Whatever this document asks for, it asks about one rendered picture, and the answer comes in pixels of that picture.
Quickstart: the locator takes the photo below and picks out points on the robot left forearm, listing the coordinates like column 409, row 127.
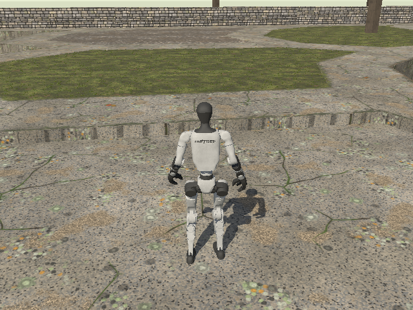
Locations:
column 174, row 168

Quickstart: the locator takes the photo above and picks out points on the robot right thigh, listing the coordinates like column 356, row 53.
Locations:
column 219, row 198

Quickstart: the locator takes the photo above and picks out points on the right robot upper arm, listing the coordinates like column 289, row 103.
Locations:
column 229, row 146

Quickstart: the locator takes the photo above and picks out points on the robot right forearm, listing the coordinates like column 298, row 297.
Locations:
column 238, row 170

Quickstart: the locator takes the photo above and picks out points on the robot right hand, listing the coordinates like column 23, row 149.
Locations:
column 239, row 182

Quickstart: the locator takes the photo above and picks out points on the robot left hand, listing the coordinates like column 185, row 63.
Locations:
column 170, row 178

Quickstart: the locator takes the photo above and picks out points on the humanoid robot head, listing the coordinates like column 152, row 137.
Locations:
column 204, row 113

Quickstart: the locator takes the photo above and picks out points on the left robot upper arm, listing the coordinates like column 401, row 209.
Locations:
column 181, row 148

